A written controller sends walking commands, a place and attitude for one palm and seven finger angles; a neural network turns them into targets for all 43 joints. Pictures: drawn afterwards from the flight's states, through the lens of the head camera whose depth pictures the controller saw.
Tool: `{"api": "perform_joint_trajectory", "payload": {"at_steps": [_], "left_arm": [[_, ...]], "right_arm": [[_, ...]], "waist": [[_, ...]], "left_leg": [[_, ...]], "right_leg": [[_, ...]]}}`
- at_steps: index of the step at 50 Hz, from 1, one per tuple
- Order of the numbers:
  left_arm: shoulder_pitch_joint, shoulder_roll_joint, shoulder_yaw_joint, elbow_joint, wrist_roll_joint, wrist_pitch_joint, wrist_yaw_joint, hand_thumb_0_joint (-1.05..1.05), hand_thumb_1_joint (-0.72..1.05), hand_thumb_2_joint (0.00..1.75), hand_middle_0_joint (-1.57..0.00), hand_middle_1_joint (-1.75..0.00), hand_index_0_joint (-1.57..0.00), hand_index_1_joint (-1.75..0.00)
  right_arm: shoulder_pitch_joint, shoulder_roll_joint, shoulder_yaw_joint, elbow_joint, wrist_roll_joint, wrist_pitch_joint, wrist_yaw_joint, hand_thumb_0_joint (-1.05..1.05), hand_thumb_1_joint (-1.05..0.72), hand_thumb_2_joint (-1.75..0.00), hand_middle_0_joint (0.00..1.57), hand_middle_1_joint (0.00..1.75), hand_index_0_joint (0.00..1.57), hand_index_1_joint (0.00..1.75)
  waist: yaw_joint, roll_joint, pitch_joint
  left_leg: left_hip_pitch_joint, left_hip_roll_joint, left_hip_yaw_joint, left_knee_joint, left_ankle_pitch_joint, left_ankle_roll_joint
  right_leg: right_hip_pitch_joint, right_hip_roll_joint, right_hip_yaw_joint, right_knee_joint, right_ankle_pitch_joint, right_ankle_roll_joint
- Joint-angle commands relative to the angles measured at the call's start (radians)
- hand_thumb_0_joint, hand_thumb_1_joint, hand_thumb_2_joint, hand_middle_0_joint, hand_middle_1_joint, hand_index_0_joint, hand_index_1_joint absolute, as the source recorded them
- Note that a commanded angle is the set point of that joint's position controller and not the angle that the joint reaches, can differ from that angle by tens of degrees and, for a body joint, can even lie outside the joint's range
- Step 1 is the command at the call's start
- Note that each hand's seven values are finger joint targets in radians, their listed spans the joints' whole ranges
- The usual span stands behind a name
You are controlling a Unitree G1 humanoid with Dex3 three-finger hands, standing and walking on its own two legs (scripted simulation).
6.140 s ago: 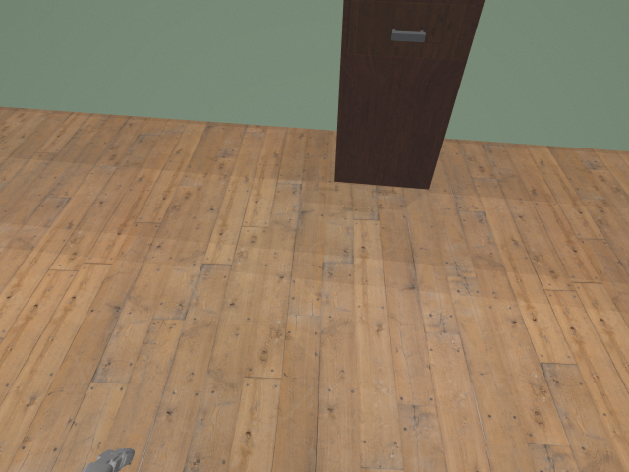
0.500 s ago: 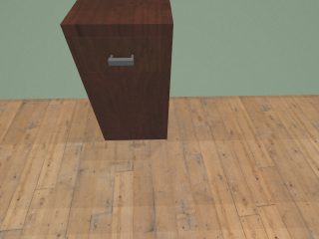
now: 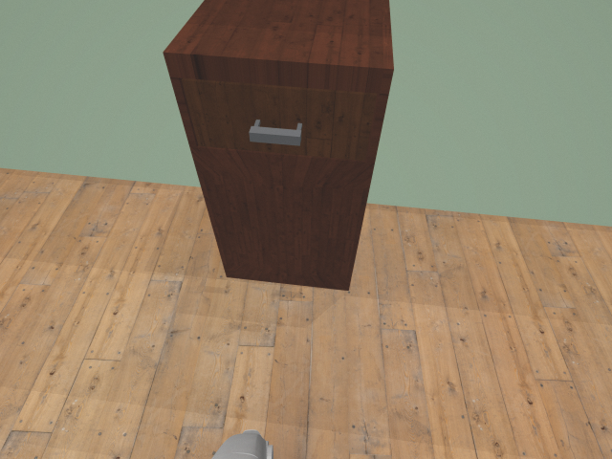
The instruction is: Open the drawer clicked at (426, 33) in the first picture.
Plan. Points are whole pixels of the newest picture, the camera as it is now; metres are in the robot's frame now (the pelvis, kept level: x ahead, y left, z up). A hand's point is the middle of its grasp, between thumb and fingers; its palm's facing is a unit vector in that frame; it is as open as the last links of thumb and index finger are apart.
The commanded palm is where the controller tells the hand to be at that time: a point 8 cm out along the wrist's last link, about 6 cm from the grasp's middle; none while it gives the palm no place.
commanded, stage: take the last steps up to it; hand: left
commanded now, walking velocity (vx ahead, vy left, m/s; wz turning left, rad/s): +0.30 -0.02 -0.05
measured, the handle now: (277, 130) +0.78 +0.16 -0.04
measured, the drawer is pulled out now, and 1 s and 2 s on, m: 0.00 0.00 0.00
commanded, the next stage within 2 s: come to a stop and stand still in 0.56 s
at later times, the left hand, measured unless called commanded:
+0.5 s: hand (202, 367) +0.27 +0.21 -0.16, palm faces -0.05 -0.98 -0.18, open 7.3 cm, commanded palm none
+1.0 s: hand (237, 340) +0.32 +0.16 -0.16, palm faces +0.00 -0.97 -0.25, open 7.2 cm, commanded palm none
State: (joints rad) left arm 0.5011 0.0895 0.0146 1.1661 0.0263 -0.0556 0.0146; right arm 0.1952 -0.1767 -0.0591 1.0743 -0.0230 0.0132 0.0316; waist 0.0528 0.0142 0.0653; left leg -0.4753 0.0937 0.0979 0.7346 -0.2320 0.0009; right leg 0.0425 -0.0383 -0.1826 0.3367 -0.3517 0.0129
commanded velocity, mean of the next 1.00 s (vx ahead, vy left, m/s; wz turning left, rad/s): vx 0.06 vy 0.02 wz -0.02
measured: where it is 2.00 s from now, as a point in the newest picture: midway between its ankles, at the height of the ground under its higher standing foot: outside the picture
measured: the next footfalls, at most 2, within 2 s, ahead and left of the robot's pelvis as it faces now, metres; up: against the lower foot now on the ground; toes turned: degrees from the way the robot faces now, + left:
left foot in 0.06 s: +0.14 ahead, +0.12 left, +0.00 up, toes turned +8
right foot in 0.66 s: +0.33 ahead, -0.13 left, +0.00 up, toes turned -13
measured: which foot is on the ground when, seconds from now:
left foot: up 0.00-0.04, down 0.06-0.66, up 0.68-1.00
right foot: down 0.00-0.06, up 0.08-0.64, down 0.66-1.00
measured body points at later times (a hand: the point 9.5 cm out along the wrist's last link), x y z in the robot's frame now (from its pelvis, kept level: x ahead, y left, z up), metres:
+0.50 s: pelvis +0.16 +0.03 +0.01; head +0.16 +0.04 +0.46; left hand +0.27 +0.26 -0.14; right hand +0.09 -0.18 -0.15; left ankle +0.10 +0.11 -0.74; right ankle +0.25 -0.12 -0.68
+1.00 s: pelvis +0.24 -0.02 +0.00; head +0.27 -0.04 +0.45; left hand +0.32 +0.21 -0.14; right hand +0.29 -0.26 -0.16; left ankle +0.24 +0.11 -0.69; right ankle +0.29 -0.12 -0.74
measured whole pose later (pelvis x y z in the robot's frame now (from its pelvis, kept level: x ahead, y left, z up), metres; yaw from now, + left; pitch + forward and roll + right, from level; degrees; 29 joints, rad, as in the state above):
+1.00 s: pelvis +0.24 -0.02 +0.00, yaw -4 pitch -1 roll +1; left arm 0.13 0.15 0.05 1.02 0.02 0.02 0.04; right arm 0.14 -0.20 -0.07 1.02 -0.01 0.05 -0.02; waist 0.02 0.03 0.10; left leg -0.43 0.02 0.02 0.94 -0.46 -0.05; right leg -0.32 -0.05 -0.16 0.50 -0.17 -0.06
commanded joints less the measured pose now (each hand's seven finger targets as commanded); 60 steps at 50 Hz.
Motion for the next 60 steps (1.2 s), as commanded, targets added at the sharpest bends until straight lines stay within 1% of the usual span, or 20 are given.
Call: {"api": "perform_joint_trajectory", "payload": {"at_steps": [1, 2, 3, 4, 8, 11, 28, 31, 32, 33, 34, 37, 40, 52, 53, 54, 56, 58, 59, 60], "left_arm": [[0.005, 0.18, 0.039, -0.027, -0.003, -0.011, 0.014, 0.0, 0.9, 0.9, -0.2, -0.3, -0.2, -0.3], [0.005, 0.154, 0.036, -0.029, -0.008, -0.01, 0.012, 0.0, 0.9, 0.9, -0.2, -0.3, -0.2, -0.3], [0.047, 0.097, 0.028, -0.044, -0.016, -0.006, 0.005, 0.0, 0.9, 0.9, -0.2, -0.3, -0.2, -0.3], [-0.006, 0.096, 0.022, -0.085, -0.015, -0.006, 0.003, 0.0, 0.9, 0.9, -0.2, -0.3, -0.2, -0.3], [-0.121, 0.095, 0.042, -0.077, 0.001, 0.016, -0.014, 0.0, 0.9, 0.9, -0.2, -0.3, -0.2, -0.3], [-0.067, 0.055, 0.045, -0.072, 0.008, 0.038, -0.016, 0.0, 0.9, 0.9, -0.2, -0.3, -0.2, -0.3], [-0.429, 0.104, 0.038, -0.225, -0.005, 0.038, -0.026, 0.0, 0.9, 0.9, -0.2, -0.3, -0.2, -0.3], [-0.204, 0.147, 0.049, -0.148, -0.001, 0.012, -0.021, 0.0, 0.9, 0.9, -0.2, -0.3, -0.2, -0.3], [-0.084, 0.215, 0.065, -0.109, 0.004, -0.002, -0.012, 0.0, 0.9, 0.9, -0.2, -0.3, -0.2, -0.3], [0.002, 0.299, 0.084, -0.093, -0.005, -0.004, -0.004, 0.0, 0.9, 0.9, -0.2, -0.3, -0.2, -0.3], [-0.017, 0.299, 0.074, -0.101, -0.019, -0.001, 0.003, 0.0, 0.9, 0.9, -0.2, -0.3, -0.2, -0.3], [-0.274, 0.201, 0.042, -0.154, -0.015, 0.008, 0.02, 0.0, 0.9, 0.9, -0.2, -0.3, -0.2, -0.3], [-0.305, 0.183, 0.051, -0.176, -0.003, 0.027, 0.035, 0.0, 0.9, 0.9, -0.2, -0.3, -0.2, -0.3], [-0.322, 0.27, 0.081, -0.213, 0.012, 0.07, 0.029, 0.0, 0.9, 0.9, -0.2, -0.3, -0.2, -0.3], [-0.323, 0.274, 0.081, -0.211, 0.014, 0.071, 0.028, 0.0, 0.9, 0.9, -0.2, -0.3, -0.2, -0.3], [-0.239, 0.303, 0.062, -0.239, 0.007, 0.055, 0.068, 0.0, 0.9, 0.9, -0.2, -0.3, -0.2, -0.3], [-0.249, 0.313, 0.068, -0.261, 0.004, 0.06, 0.06, 0.0, 0.9, 0.9, -0.2, -0.3, -0.2, -0.3], [-0.283, 0.237, 0.038, -0.27, -0.006, 0.078, 0.047, 0.0, 0.9, 0.9, -0.2, -0.3, -0.2, -0.3], [-0.277, 0.186, 0.027, -0.279, -0.009, 0.088, 0.036, 0.0, 0.9, 0.9, -0.2, -0.3, -0.2, -0.3], [-0.265, 0.184, 0.028, -0.284, -0.01, 0.094, 0.036, 0.0, 0.9, 0.9, -0.2, -0.3, -0.2, -0.3]], "right_arm": [[0.055, -0.034, -0.004, -0.055, -0.001, -0.058, -0.014, 0.0, -0.9, -0.9, 0.2, 0.3, 0.2, 0.3], [0.198, -0.085, -0.015, -0.01, -0.005, -0.068, -0.026, 0.0, -0.9, -0.9, 0.2, 0.3, 0.2, 0.3], [0.317, -0.208, -0.044, 0.015, -0.015, -0.075, -0.038, 0.0, -0.9, -0.9, 0.2, 0.3, 0.2, 0.3], [0.392, -0.249, -0.049, 0.027, -0.002, -0.067, -0.047, 0.0, -0.9, -0.9, 0.2, 0.3, 0.2, 0.3], [0.135, -0.089, -0.009, -0.029, 0.003, -0.077, -0.055, 0.0, -0.9, -0.9, 0.2, 0.3, 0.2, 0.3], [0.139, -0.045, -0.002, -0.035, 0.003, -0.095, -0.057, 0.0, -0.9, -0.9, 0.2, 0.3, 0.2, 0.3], [0.316, -0.084, -0.006, 0.032, -0.011, -0.073, -0.061, 0.0, -0.9, -0.9, 0.2, 0.3, 0.2, 0.3], [0.291, -0.083, -0.002, 0.037, 0.003, -0.071, -0.059, 0.0, -0.9, -0.9, 0.2, 0.3, 0.2, 0.3], [0.294, -0.055, 0.002, 0.031, 0.014, -0.075, -0.052, 0.0, -0.9, -0.9, 0.2, 0.3, 0.2, 0.3], [0.327, -0.002, 0.013, 0.008, 0.023, -0.07, -0.048, 0.0, -0.9, -0.9, 0.2, 0.3, 0.2, 0.3], [0.286, -0.032, 0.015, 0.003, 0.024, -0.056, -0.058, 0.0, -0.9, -0.9, 0.2, 0.3, 0.2, 0.3], [0.268, 0.019, 0.024, 0.035, 0.023, -0.023, -0.067, 0.0, -0.9, -0.9, 0.2, 0.3, 0.2, 0.3], [0.254, 0.035, 0.015, 0.034, 0.025, 0.017, -0.065, 0.0, -0.9, -0.9, 0.2, 0.3, 0.2, 0.3], [0.059, -0.052, -0.013, -0.104, 0.014, 0.037, -0.042, 0.0, -0.9, -0.9, 0.2, 0.3, 0.2, 0.3], [0.063, -0.053, -0.012, -0.106, 0.015, 0.032, -0.042, 0.0, -0.9, -0.9, 0.2, 0.3, 0.2, 0.3], [0.086, -0.126, -0.032, -0.185, 0.018, 0.011, -0.041, 0.0, -0.9, -0.9, 0.2, 0.3, 0.2, 0.3], [0.027, -0.077, -0.016, -0.223, 0.019, 0.001, -0.043, 0.0, -0.9, -0.9, 0.2, 0.3, 0.2, 0.3], [0.112, -0.11, -0.009, -0.221, 0.012, -0.006, -0.043, 0.0, -0.9, -0.9, 0.2, 0.3, 0.2, 0.3], [0.075, -0.174, -0.018, -0.242, 0.001, -0.002, -0.044, 0.0, -0.9, -0.9, 0.2, 0.3, 0.2, 0.3], [0.027, -0.186, -0.013, -0.266, -0.008, 0.008, -0.045, 0.0, -0.9, -0.9, 0.2, 0.3, 0.2, 0.3]], "waist": [[-0.085, -0.124, -0.003], [-0.141, -0.033, -0.093], [-0.166, 0.226, -0.208], [-0.183, 0.275, -0.233], [-0.083, 0.041, 0.042], [-0.039, 0.063, 0.031], [-0.112, 0.084, 0.069], [-0.008, 0.024, -0.078], [0.036, -0.084, -0.181], [0.036, -0.282, -0.261], [0.034, -0.153, -0.247], [-0.058, -0.066, -0.105], [-0.071, -0.055, -0.084], [-0.038, -0.222, -0.124], [-0.042, -0.206, -0.123], [-0.068, -0.068, -0.33], [-0.049, 0.007, -0.303], [-0.097, 0.106, -0.171], [-0.07, 0.231, -0.073], [-0.054, 0.167, 0.0]], "left_leg": [[0.255, -0.071, 0.071, -0.194, 0.022, 0.031], [0.47, -0.035, 0.021, -0.255, 0.058, 0.047], [0.695, 0.227, -0.319, -0.3, 0.061, 0.127], [0.719, 0.364, -0.529, -0.443, 0.088, 0.196], [0.287, 0.274, -0.288, -0.559, -0.047, 0.144], [0.238, 0.204, -0.137, -0.576, 0.081, 0.122], [0.44, 0.219, -0.049, -0.445, 0.461, 0.146], [0.381, 0.143, 0.019, -0.179, 0.512, 0.084], [0.202, 0.079, 0.067, 0.027, 0.319, 0.043], [0.015, -0.066, 0.092, 0.303, -0.323, 0.003], [0.018, -0.052, -0.037, 0.425, -0.409, 0.011], [0.117, 0.013, -0.105, 0.368, -0.275, -0.015], [0.159, -0.018, -0.084, 0.24, -0.243, -0.03], [0.144, -0.069, -0.08, 0.101, -0.211, -0.044], [0.179, -0.066, -0.073, 0.032, -0.192, -0.042], [0.159, -0.122, -0.004, 0.036, -0.268, -0.059], [0.231, -0.113, -0.015, -0.225, -0.113, -0.026], [0.336, -0.007, -0.085, -0.393, 0.024, 0.006], [0.231, 0.142, -0.262, -0.423, 0.171, 0.065], [0.132, 0.188, -0.265, -0.434, 0.19, 0.125]], "right_leg": [[-0.16, -0.206, 0.109, 0.105, 0.503, -0.107], [-0.238, -0.161, 0.075, 0.316, 0.477, -0.08], [-0.473, -0.04, 0.012, 0.598, 0.081, -0.028], [-0.606, 0.017, 0.079, 0.817, -0.236, -0.023], [-0.609, -0.118, 0.169, 0.9, 0.0, -0.025], [-0.566, -0.109, 0.155, 0.844, 0.102, -0.001], [-0.541, -0.047, 0.065, 0.308, 0.113, -0.018], [-0.184, -0.001, 0.036, 0.139, 0.247, -0.043], [0.052, -0.146, 0.2, 0.147, 0.396, -0.097], [0.195, -0.38, 0.498, 0.067, 0.622, -0.215], [0.093, -0.409, 0.491, 0.023, 0.734, -0.266], [-0.234, -0.339, 0.325, -0.017, 0.755, -0.216], [-0.316, -0.297, 0.216, 0.002, 0.804, -0.2], [-0.276, -0.285, 0.257, -0.006, 0.484, -0.198], [-0.288, -0.281, 0.263, -0.001, 0.421, -0.191], [-0.045, -0.312, 0.398, 0.067, 0.778, -0.17], [-0.151, -0.271, 0.319, 0.184, 0.51, -0.17], [-0.347, -0.123, 0.149, 0.258, 0.16, -0.059], [-0.43, -0.039, 0.088, 0.311, -0.031, -0.01], [-0.432, -0.012, 0.113, 0.374, -0.094, -0.017]]}}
